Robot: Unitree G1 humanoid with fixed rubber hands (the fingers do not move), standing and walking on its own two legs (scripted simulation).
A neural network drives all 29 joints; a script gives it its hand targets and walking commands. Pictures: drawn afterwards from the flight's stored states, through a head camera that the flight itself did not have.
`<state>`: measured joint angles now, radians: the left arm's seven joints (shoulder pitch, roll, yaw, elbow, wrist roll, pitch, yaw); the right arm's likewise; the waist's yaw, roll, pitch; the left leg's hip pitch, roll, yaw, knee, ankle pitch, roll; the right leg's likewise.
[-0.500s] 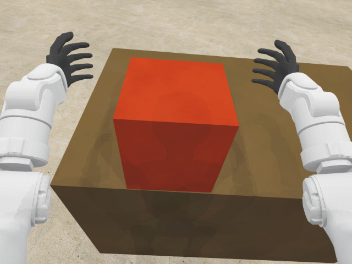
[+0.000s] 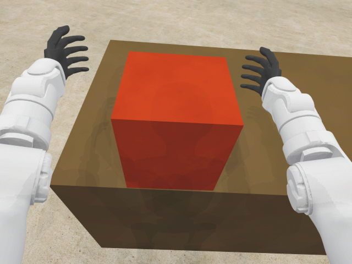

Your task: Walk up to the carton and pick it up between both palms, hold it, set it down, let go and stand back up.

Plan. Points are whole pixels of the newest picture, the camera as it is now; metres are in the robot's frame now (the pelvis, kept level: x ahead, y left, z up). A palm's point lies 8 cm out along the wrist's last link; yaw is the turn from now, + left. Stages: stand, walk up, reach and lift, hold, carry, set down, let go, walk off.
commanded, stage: reach and lift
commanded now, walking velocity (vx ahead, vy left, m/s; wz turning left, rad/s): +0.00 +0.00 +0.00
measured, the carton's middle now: (173, 125) +0.45 -0.02 +0.07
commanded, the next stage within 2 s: none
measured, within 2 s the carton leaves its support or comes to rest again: neither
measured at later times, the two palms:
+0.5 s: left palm (78, 101) +0.47 +0.20 +0.13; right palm (249, 106) +0.45 -0.21 +0.13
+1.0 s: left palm (99, 90) +0.48 +0.15 +0.15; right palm (246, 97) +0.45 -0.19 +0.15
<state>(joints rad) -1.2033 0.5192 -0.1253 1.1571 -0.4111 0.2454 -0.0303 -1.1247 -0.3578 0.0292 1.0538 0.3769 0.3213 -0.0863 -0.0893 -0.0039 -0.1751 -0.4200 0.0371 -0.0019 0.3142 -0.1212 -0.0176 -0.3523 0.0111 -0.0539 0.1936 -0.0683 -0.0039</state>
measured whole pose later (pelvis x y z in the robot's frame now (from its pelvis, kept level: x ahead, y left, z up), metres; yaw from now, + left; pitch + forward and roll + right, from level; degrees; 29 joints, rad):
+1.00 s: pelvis +0.00 +0.00 +0.00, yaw -2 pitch +16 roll -1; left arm -1.18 0.26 0.04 1.33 -0.19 -0.03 0.06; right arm -1.12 -0.21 -0.10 1.21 0.18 0.06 -0.11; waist -0.05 0.00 -0.20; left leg -0.49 0.04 0.03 0.34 -0.13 -0.01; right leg -0.45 0.01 -0.02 0.24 -0.08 0.00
